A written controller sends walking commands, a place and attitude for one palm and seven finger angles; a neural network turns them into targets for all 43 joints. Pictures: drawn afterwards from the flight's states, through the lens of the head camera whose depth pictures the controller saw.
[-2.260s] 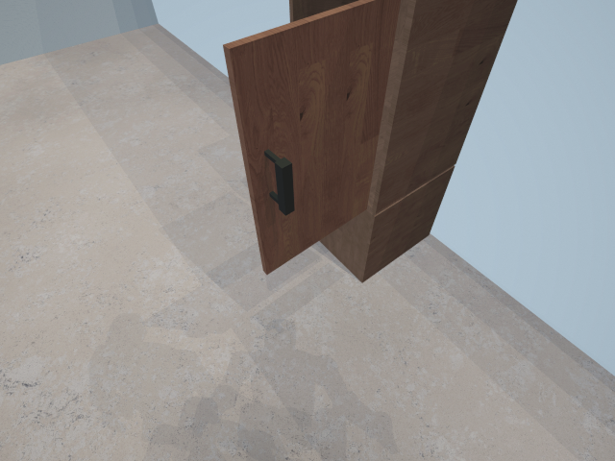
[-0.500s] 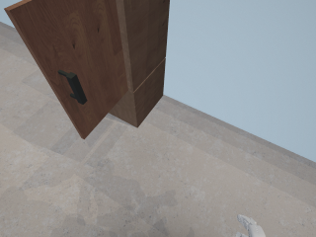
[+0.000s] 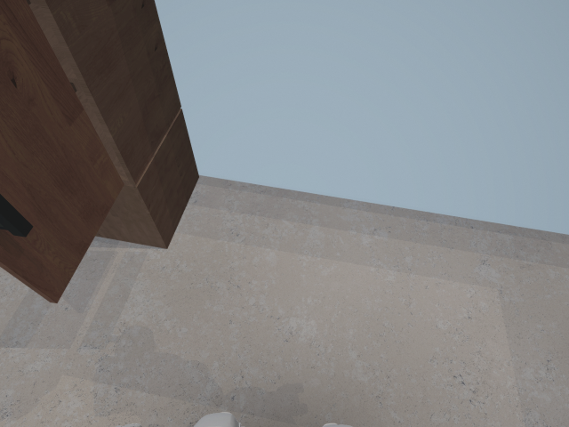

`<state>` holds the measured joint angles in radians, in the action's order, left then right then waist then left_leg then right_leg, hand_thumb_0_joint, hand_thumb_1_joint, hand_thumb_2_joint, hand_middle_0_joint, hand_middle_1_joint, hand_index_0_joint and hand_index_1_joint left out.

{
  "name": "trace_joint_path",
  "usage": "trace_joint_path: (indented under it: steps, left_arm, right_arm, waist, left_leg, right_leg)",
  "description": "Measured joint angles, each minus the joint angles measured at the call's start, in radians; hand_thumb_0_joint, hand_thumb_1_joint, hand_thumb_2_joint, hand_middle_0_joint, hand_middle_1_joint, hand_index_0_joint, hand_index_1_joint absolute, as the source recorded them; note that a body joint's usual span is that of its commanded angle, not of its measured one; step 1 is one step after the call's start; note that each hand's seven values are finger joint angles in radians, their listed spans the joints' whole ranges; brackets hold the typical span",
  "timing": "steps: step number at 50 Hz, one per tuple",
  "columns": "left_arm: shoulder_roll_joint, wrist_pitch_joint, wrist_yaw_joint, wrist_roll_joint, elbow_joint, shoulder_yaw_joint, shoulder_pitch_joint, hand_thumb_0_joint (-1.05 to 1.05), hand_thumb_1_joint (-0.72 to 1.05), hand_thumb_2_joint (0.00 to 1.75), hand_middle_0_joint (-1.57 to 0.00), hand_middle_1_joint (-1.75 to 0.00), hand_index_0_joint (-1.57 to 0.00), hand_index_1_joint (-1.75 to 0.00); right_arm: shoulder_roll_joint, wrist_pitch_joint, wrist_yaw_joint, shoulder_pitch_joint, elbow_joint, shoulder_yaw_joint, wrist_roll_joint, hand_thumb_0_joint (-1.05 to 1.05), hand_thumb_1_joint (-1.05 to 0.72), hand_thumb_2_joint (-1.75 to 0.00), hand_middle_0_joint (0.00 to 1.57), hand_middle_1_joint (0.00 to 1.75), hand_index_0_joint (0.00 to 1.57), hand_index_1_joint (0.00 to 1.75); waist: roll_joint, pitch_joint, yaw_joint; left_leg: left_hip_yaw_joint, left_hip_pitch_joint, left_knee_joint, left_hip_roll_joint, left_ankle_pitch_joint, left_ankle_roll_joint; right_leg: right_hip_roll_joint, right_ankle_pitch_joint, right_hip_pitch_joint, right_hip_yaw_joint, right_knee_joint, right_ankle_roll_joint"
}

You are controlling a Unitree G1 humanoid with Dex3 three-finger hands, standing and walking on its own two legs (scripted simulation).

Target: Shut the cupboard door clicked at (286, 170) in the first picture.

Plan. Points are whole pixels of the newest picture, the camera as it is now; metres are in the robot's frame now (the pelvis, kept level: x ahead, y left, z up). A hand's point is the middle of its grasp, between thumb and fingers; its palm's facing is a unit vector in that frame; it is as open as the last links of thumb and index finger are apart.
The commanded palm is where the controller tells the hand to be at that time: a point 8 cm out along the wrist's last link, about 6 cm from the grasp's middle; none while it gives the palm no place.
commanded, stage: walk to a spot facing it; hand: left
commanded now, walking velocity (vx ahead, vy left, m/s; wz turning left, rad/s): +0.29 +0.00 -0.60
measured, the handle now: out of the picture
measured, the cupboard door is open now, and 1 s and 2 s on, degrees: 92 92 92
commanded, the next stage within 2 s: turn to face it in 1.32 s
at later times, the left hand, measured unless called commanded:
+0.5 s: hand (242, 341) +0.26 +0.09 -0.16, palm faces -0.33 -0.92 -0.22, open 7.4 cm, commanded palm none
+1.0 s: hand (306, 246) +0.46 -0.02 -0.16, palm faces -0.47 -0.87 -0.18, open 7.4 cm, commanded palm none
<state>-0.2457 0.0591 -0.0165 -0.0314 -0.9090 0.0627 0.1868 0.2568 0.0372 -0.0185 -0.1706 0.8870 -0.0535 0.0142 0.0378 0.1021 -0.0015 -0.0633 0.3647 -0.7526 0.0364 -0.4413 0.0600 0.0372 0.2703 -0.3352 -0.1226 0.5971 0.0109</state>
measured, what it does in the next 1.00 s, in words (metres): walks ahead, turning right: left foot, then right foot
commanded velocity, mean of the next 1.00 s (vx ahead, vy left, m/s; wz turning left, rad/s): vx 0.35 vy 0.00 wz -0.34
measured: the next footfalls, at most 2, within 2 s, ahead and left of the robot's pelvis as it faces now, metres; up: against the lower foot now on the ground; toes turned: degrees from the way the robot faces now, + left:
left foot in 0.04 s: +0.06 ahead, +0.13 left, +0.00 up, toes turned +2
right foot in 0.36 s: +0.11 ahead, -0.18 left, +0.00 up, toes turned -20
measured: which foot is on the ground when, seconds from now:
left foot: up 0.00-0.02, down 0.04-0.36, up 0.38-0.66, down 0.68-1.00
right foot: down 0.00-0.02, up 0.04-0.34, down 0.36-0.68, up 0.70-1.00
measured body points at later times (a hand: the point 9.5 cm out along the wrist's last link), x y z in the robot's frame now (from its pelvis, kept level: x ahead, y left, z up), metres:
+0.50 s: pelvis +0.10 -0.06 +0.00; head +0.15 -0.09 +0.45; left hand +0.28 +0.14 -0.14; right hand +0.01 -0.31 -0.15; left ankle +0.11 +0.09 -0.67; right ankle +0.07 -0.17 -0.73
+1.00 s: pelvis +0.30 -0.15 +0.01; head +0.33 -0.17 +0.45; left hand +0.49 +0.03 -0.14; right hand +0.15 -0.34 -0.14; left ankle +0.29 +0.01 -0.73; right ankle +0.31 -0.28 -0.72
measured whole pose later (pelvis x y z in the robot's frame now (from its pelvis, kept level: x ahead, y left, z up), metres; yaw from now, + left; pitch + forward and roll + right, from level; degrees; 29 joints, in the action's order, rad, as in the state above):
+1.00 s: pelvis +0.30 -0.15 +0.01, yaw -27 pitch +1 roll +0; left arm -0.20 -0.01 -0.06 -0.03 -0.99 0.06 0.13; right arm 0.18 -0.04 0.00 -0.38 1.06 -0.04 0.04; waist 0.00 0.07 0.02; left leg -0.18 0.10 -0.44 0.11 -0.34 0.05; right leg -0.05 0.23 -0.42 0.10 0.63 0.03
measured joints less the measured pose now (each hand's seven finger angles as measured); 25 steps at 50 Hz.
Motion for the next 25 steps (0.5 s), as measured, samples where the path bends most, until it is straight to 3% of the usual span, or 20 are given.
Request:
trace_joint_path:
  steps: [2, 4, 6, 8, 11, 15, 17, 18, 19, 21, 23, 25]
  left_arm:
    - [0.012, 0.01, -0.01, 0.005, -0.001, -0.002, 0.013, 0.01, 0.9, 0.89, -0.2, -0.3, -0.2, -0.3]
    - [0.009, 0.017, -0.025, 0.005, -0.006, 0.004, 0.0, 0.01, 0.9, 0.89, -0.2, -0.3, -0.2, -0.3]
    - [0.001, 0.014, -0.04, -0.001, -0.009, 0.015, -0.018, 0.01, 0.91, 0.89, -0.2, -0.3, -0.2, -0.3]
    - [-0.002, 0.008, -0.054, -0.004, -0.003, 0.022, -0.037, 0.01, 0.91, 0.9, -0.2, -0.3, -0.2, -0.3]
    - [0.002, 0.001, -0.065, -0.003, 0.009, 0.022, -0.058, 0.01, 0.91, 0.9, -0.2, -0.3, -0.2, -0.3]
    - [-0.001, -0.007, -0.069, -0.002, 0.01, 0.015, -0.086, 0.01, 0.91, 0.9, -0.2, -0.3, -0.2, -0.3]
    - [-0.005, -0.018, -0.069, -0.002, 0.008, 0.011, -0.101, 0.01, 0.91, 0.9, -0.2, -0.3, -0.2, -0.3]
    - [-0.015, -0.032, -0.068, -0.003, 0.014, 0.007, -0.105, 0.01, 0.91, 0.9, -0.2, -0.3, -0.2, -0.3]
    - [-0.021, -0.051, -0.06, 0.0, 0.018, 0.009, -0.109, 0.01, 0.91, 0.9, -0.2, -0.3, -0.2, -0.3]
    - [-0.002, -0.073, -0.039, 0.01, 0.012, 0.008, -0.111, 0.01, 0.91, 0.9, -0.2, -0.3, -0.2, -0.3]
    - [0.015, -0.075, -0.022, 0.01, 0.003, 0.002, -0.086, 0.01, 0.91, 0.9, -0.2, -0.3, -0.2, -0.3]
    - [0.028, -0.073, -0.012, 0.006, -0.016, -0.001, -0.055, 0.0, 0.91, 0.9, -0.2, -0.3, -0.2, -0.3]
  right_arm:
    - [0.006, -0.026, 0.001, -0.034, -0.011, 0.006, 0.01, 0.01, -0.91, -0.9, 0.2, 0.3, 0.2, 0.3]
    - [-0.006, -0.049, -0.005, -0.061, -0.003, 0.013, 0.021, 0.01, -0.91, -0.9, 0.2, 0.3, 0.2, 0.3]
    - [-0.022, -0.058, -0.002, -0.101, 0.014, 0.023, 0.028, 0.01, -0.91, -0.9, 0.2, 0.3, 0.2, 0.3]
    - [-0.032, -0.059, -0.002, -0.142, 0.037, 0.029, 0.029, 0.01, -0.91, -0.9, 0.2, 0.3, 0.2, 0.3]
    - [-0.036, -0.06, -0.001, -0.188, 0.07, 0.03, 0.031, 0.01, -0.91, -0.9, 0.2, 0.3, 0.21, 0.3]
    - [-0.032, -0.062, 0.008, -0.228, 0.094, 0.024, 0.033, 0.01, -0.91, -0.9, 0.2, 0.3, 0.21, 0.3]
    - [-0.028, -0.06, 0.012, -0.246, 0.101, 0.021, 0.032, 0.01, -0.91, -0.9, 0.2, 0.3, 0.21, 0.3]
    - [-0.03, -0.058, 0.015, -0.263, 0.102, 0.021, 0.026, 0.01, -0.91, -0.9, 0.2, 0.3, 0.21, 0.3]
    - [-0.031, -0.048, 0.019, -0.263, 0.109, 0.021, 0.019, 0.01, -0.91, -0.9, 0.2, 0.3, 0.21, 0.3]
    - [-0.016, -0.021, 0.021, -0.216, 0.13, 0.014, 0.012, 0.01, -0.91, -0.9, 0.2, 0.3, 0.21, 0.3]
    - [-0.012, -0.012, 0.022, -0.163, 0.133, 0.006, 0.014, 0.01, -0.91, -0.9, 0.2, 0.3, 0.2, 0.3]
    - [-0.019, -0.017, 0.025, -0.116, 0.117, 0.002, 0.017, 0.02, -0.91, -0.9, 0.2, 0.3, 0.2, 0.3]
  waist:
    - [-0.022, -0.032, 0.009]
    - [-0.02, -0.028, 0.015]
    - [-0.012, -0.029, 0.017]
    - [-0.013, -0.034, 0.013]
    - [-0.03, -0.04, 0.013]
    - [-0.049, -0.037, 0.037]
    - [-0.059, -0.031, 0.051]
    - [-0.047, -0.035, 0.057]
    - [-0.034, -0.034, 0.051]
    - [-0.059, -0.004, 0.051]
    - [-0.068, 0.002, 0.053]
    - [-0.057, -0.004, 0.05]
  left_leg:
    - [0.008, -0.053, 0.157, 0.012, 0.018, -0.031]
    - [-0.007, -0.053, 0.145, 0.03, 0.117, -0.057]
    - [-0.027, -0.085, 0.179, 0.048, 0.139, -0.058]
    - [-0.047, -0.126, 0.24, 0.066, 0.156, -0.044]
    - [-0.085, -0.178, 0.311, 0.096, 0.172, -0.025]
    - [-0.142, -0.225, 0.325, 0.133, 0.145, 0.006]
    - [-0.161, -0.23, 0.269, 0.16, 0.098, 0.028]
    - [-0.168, -0.205, 0.192, 0.167, 0.062, 0.025]
    - [-0.152, -0.158, 0.056, 0.163, -0.008, 0.018]
    - [-0.051, -0.044, -0.216, 0.147, -0.076, 0.006]
    - [-0.008, 0.049, -0.336, 0.127, -0.036, 0.003]
    - [-0.002, 0.108, -0.321, 0.113, 0.022, 0.004]
  right_leg:
    - [0.028, 0.111, -0.037, 0.0, 0.067, 0.004]
    - [0.022, 0.206, -0.1, 0.044, 0.236, -0.002]
    - [-0.003, 0.178, -0.163, 0.091, 0.404, -0.01]
    - [-0.037, 0.113, -0.205, 0.131, 0.478, -0.021]
    - [-0.078, 0.059, -0.213, 0.17, 0.413, -0.03]
    - [-0.095, 0.069, -0.146, 0.207, 0.197, -0.023]
    - [-0.082, 0.061, -0.075, 0.23, 0.071, -0.007]
    - [-0.083, 0.078, -0.025, 0.224, -0.004, 0.018]
    - [-0.086, -0.008, -0.026, 0.209, -0.017, 0.033]
    - [-0.062, 0.0, -0.029, 0.202, 0.043, 0.029]
    - [-0.042, 0.026, 0.004, 0.189, 0.017, 0.021]
    - [-0.029, 0.017, 0.046, 0.167, -0.042, 0.015]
